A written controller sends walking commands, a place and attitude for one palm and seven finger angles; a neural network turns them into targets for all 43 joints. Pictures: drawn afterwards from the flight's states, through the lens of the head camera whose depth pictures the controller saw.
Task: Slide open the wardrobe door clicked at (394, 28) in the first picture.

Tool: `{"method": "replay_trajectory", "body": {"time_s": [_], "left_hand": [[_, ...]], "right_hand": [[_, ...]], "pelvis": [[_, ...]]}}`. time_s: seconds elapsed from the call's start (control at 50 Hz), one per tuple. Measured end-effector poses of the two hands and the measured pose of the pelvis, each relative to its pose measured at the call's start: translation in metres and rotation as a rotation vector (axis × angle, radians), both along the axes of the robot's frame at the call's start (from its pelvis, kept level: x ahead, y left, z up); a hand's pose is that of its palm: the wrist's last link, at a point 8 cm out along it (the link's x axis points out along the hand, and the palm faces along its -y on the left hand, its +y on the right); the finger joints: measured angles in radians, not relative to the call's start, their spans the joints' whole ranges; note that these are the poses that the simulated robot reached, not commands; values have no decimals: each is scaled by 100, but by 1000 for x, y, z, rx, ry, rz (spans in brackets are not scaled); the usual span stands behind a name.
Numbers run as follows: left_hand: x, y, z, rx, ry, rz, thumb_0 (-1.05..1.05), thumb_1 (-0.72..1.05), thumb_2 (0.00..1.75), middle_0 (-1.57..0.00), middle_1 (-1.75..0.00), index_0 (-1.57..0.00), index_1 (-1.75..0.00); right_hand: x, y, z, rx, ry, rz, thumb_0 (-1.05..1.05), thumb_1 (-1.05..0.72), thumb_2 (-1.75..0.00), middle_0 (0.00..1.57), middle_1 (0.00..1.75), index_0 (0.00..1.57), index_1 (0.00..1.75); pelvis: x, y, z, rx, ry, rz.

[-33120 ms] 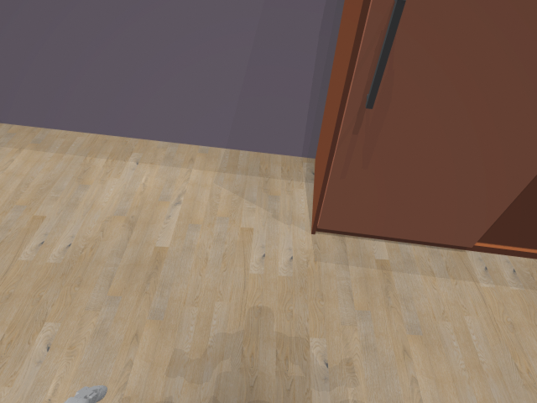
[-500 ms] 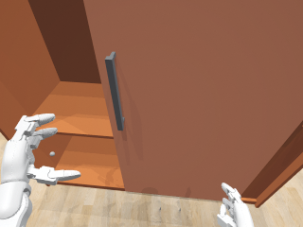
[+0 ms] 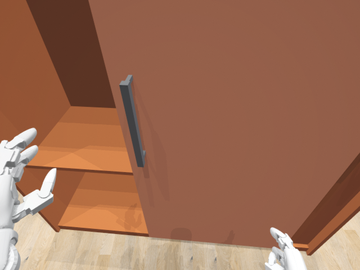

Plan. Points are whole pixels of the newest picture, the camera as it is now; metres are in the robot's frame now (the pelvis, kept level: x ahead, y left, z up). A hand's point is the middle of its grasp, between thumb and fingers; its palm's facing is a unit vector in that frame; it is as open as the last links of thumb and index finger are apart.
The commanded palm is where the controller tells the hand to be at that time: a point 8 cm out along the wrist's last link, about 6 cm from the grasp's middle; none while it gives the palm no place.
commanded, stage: draw the hand back to the body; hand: left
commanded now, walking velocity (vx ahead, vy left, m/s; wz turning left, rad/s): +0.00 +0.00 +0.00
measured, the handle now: (136, 126) +0.44 +0.20 +0.09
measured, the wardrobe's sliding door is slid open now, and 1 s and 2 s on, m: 0.53 0.53 0.53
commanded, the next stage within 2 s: step back with the hand held close in 0.38 s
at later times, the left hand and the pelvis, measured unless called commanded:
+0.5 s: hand (41, 187) +0.18 +0.27 +0.17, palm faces +0.49 -0.80 -0.36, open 7.4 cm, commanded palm +0.14 +0.30 +0.17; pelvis +0.00 +0.00 +0.00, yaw +0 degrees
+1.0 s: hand (12, 207) +0.14 +0.29 +0.17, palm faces +0.44 -0.77 -0.47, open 7.4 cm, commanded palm +0.09 +0.32 +0.17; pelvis -0.06 +0.02 -0.01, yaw -1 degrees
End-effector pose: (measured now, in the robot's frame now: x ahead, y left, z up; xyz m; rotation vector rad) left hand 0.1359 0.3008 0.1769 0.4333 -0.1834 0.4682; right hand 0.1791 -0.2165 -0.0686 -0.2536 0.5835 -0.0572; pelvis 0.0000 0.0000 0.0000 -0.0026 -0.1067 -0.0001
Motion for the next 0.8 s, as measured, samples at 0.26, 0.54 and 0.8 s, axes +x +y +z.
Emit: {"method": "replay_trajectory", "body": {"time_s": [0.26,0.54,0.8], "left_hand": [[2,2,-5,-24,20,28,1,86,88,-21,-32,-21,-32],[2,6,3,1,-7,20,2,89,89,-21,-30,-21,-30],[8,12,-6,86,61,-106,2,89,90,-21,-30,-21,-30]], "right_hand": [[8,2,0,4,20,10,1,-90,-90,21,30,20,30],[1,5,-1,11,32,3,1,-90,-90,21,30,20,30],[-28,-5,3,-35,102,-116,1,-90,-90,21,30,20,30]], "pelvis": [[4,-3,1,-1,3,2],[1,-1,1,-5,0,1],[-22,20,-1,-7,98,-22]]}}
